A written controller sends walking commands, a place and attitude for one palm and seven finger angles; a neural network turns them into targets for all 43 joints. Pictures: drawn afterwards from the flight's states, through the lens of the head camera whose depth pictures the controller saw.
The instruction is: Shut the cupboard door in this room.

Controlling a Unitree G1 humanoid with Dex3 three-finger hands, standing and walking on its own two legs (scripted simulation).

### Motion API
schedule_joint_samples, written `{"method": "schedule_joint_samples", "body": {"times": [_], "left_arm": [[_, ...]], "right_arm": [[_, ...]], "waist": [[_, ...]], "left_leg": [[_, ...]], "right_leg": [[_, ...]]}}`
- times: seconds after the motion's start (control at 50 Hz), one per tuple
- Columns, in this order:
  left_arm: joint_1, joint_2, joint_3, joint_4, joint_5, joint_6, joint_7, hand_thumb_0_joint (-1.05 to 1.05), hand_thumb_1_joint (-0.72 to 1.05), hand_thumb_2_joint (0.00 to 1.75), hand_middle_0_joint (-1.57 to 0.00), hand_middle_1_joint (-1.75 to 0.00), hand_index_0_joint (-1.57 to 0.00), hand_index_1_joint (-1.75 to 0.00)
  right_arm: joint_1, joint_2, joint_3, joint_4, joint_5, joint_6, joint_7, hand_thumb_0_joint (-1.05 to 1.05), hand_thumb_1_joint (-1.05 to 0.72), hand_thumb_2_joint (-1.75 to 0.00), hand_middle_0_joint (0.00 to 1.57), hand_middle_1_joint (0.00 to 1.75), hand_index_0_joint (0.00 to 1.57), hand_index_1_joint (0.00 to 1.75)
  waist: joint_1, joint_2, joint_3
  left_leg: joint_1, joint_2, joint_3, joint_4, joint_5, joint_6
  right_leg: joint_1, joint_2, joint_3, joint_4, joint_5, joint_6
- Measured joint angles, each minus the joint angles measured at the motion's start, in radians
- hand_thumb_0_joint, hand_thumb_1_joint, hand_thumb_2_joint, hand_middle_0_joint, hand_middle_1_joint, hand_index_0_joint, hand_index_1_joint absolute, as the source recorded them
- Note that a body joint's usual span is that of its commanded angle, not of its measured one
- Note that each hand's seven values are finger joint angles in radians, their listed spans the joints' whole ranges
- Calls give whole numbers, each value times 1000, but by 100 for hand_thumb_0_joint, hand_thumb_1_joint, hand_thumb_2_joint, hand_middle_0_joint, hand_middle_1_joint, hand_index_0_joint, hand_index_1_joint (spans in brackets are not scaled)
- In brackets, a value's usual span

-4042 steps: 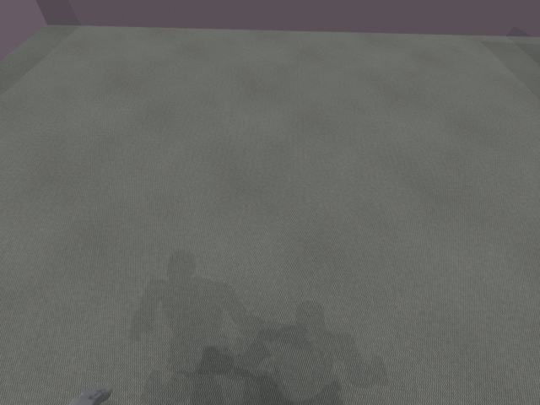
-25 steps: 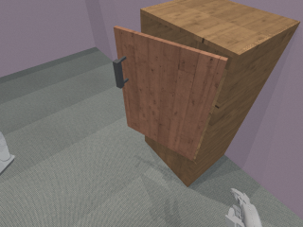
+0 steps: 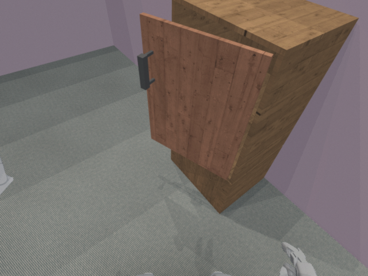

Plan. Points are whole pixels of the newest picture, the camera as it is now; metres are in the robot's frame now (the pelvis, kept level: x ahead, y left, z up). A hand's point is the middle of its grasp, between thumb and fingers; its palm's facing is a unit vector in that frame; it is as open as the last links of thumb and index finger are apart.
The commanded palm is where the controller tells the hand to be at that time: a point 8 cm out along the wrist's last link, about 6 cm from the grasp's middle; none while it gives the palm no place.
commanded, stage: step back with the hand held close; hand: left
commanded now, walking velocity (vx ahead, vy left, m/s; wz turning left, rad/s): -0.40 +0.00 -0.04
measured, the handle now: (147, 69) +0.76 +0.15 +0.04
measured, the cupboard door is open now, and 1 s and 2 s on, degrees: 19 19 19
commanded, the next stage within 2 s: stop stepping back and stand still in 0.56 s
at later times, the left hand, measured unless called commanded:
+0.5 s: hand out of the picture +0.12 +0.29 +0.20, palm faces +0.55 -0.72 -0.43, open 7.4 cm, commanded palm +0.07 +0.31 +0.20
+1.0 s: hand out of the picture +0.06 +0.25 +0.18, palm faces +0.39 -0.80 -0.45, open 7.4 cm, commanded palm +0.00 +0.28 +0.20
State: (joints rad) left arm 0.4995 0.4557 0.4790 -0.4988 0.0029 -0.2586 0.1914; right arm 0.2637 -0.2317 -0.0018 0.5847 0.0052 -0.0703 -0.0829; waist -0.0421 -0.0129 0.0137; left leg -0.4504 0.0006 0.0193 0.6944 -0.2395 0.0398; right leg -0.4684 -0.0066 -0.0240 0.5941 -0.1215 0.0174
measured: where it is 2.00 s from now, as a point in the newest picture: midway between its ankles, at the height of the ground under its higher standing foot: outside the picture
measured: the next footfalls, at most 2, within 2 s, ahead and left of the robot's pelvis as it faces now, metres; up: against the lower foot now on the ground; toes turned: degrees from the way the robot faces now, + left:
right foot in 0.62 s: -0.16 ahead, -0.14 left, +0.00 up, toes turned -2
left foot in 0.82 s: -0.05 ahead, +0.07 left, +0.00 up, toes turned -2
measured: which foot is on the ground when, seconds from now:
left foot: down 0.00-0.66, up 0.68-0.80, down 0.82-1.00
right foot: down 0.00-0.34, up 0.36-0.60, down 0.62-1.00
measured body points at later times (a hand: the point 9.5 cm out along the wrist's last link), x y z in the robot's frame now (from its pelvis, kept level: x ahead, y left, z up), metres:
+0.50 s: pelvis -0.06 +0.00 +0.01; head -0.05 +0.03 +0.46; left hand +0.09 +0.32 +0.23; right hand +0.12 -0.22 -0.06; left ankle +0.03 +0.11 -0.72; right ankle -0.09 -0.14 -0.66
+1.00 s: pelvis -0.17 -0.01 +0.02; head -0.19 +0.01 +0.47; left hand +0.03 +0.29 +0.20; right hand -0.06 -0.30 -0.05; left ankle -0.09 +0.08 -0.72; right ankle -0.20 -0.14 -0.72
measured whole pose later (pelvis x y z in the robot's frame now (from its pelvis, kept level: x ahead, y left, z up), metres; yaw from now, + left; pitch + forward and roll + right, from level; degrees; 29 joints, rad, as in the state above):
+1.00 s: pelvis -0.17 -0.01 +0.02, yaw -4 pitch +0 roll -1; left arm 0.58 0.46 0.46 -0.44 -0.04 -0.17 0.18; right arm 0.30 -0.25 -0.01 0.63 0.01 -0.08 -0.10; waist -0.06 -0.03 -0.07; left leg -0.35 0.01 0.04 0.51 -0.16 0.04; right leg -0.20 0.02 0.03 0.49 -0.30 0.01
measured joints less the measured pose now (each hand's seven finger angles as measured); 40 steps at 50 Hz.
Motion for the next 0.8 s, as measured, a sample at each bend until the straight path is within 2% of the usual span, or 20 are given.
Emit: {"method": "schedule_joint_samples", "body": {"times": [0.12,0.18,0.26,0.32,0.36,0.4,0.44,0.46,0.5,0.56,0.62,0.64,0.68,0.7,0.76,0.8], "left_arm": [[9,-9,16,27,23,1,-16,1,89,90,-21,-31,-21,-31],[-2,-44,6,9,19,4,-18,1,89,90,-21,-31,-21,-31],[-23,-71,-33,-34,0,20,-4,1,89,90,-21,-31,-21,-31],[-24,-50,-45,-56,-9,23,3,1,89,90,-21,-31,-21,-31],[-21,-35,-38,-59,-14,19,4,1,89,90,-21,-31,-21,-31],[-24,-25,-27,-48,-11,21,2,1,89,90,-21,-31,-21,-31],[-16,-10,-9,-40,-24,23,-2,1,89,90,-21,-31,-21,-31],[-4,-7,0,-40,-32,24,-3,1,89,90,-21,-31,-21,-31],[27,-13,15,-46,-47,29,-3,1,89,90,-21,-31,-21,-31],[39,-39,10,-54,-59,33,-3,1,89,90,-20,-30,-21,-30],[-18,-53,-21,-51,-53,40,-12,1,90,90,-20,-30,-20,-30],[-46,-58,-35,-46,-50,38,-18,1,90,90,-20,-30,-20,-30],[-85,-66,-70,-35,-45,37,-31,1,90,90,-20,-30,-20,-30],[-83,-57,-81,-37,-44,36,-36,1,89,90,-20,-30,-21,-30],[4,-5,-71,-69,-40,33,-50,1,89,90,-21,-30,-21,-30],[93,37,-36,-85,-40,36,-51,1,89,90,-21,-31,-21,-31]], "right_arm": [[5,5,-8,1,1,-10,0,1,-90,-89,20,30,20,30],[-6,3,-12,16,-3,-13,6,1,-90,-89,20,30,20,30],[-48,6,-19,46,-9,8,25,1,-91,-89,20,30,20,30],[-67,15,-11,44,-9,26,31,1,-91,-89,20,30,20,30],[-77,18,-6,25,-9,25,22,1,-91,-89,20,30,20,30],[-81,24,-13,16,-18,6,9,1,-91,-89,20,30,20,30],[-84,49,-22,37,-15,-13,12,1,-91,-89,20,30,20,30],[-81,59,-24,45,-11,-20,19,1,-91,-89,20,30,20,30],[-73,74,-19,53,-9,-35,28,1,-91,-89,20,30,20,30],[-78,87,3,59,-14,-60,37,1,-90,-89,21,30,20,30],[-118,92,23,60,-25,-77,42,1,-90,-89,21,30,20,30],[-139,90,26,61,-26,-77,42,1,-90,-89,21,30,21,30],[-170,78,24,69,-26,-65,39,1,-90,-89,21,30,21,30],[-171,77,22,71,-19,-55,36,1,-90,-89,21,30,21,30],[-127,70,22,50,5,-16,25,1,-90,-89,21,30,21,30],[-79,50,19,27,11,4,17,1,-90,-89,21,30,21,30]], "waist": [[4,8,7],[27,6,5],[43,-17,7],[40,-45,-5],[25,-39,-2],[9,11,11],[23,26,4],[34,29,-8],[56,32,-39],[85,19,-66],[96,-4,-48],[99,-3,-32],[83,28,5],[72,26,12],[35,-12,-25],[11,-21,-72]], "left_leg": [[-26,19,16,86,-82,8],[-45,17,23,119,-163,3],[-64,-12,14,138,-241,-28],[-7,-16,16,66,-221,-28],[-12,-1,18,7,-85,-15],[-30,40,-6,-10,60,2],[-30,64,-15,-33,61,-12],[-30,77,-12,-49,61,-18],[-35,98,4,-85,76,-25],[-49,120,42,-133,116,-33],[-84,129,74,-158,163,-43],[-98,139,82,-161,179,-48],[-100,161,65,-177,197,-59],[-94,150,55,-168,161,-65],[-57,78,36,-60,3,-61],[-3,39,33,-44,-8,-59]], "right_leg": [[-18,19,28,93,-48,-7],[-33,9,24,114,-60,-15],[-36,-16,25,60,-16,-16],[-40,-33,28,7,26,-9],[-67,-20,31,48,-60,0],[-90,40,40,252,-188,8],[-77,82,51,416,-272,5],[-50,90,46,439,-298,5],[36,80,23,380,-330,8],[179,55,9,179,-336,12],[292,39,16,-54,-257,4],[297,45,23,-97,-291,-5],[279,75,20,-94,-271,-23],[273,75,24,-86,-253,-28],[250,52,54,-65,-244,-26],[240,46,70,-60,-246,-24]]}}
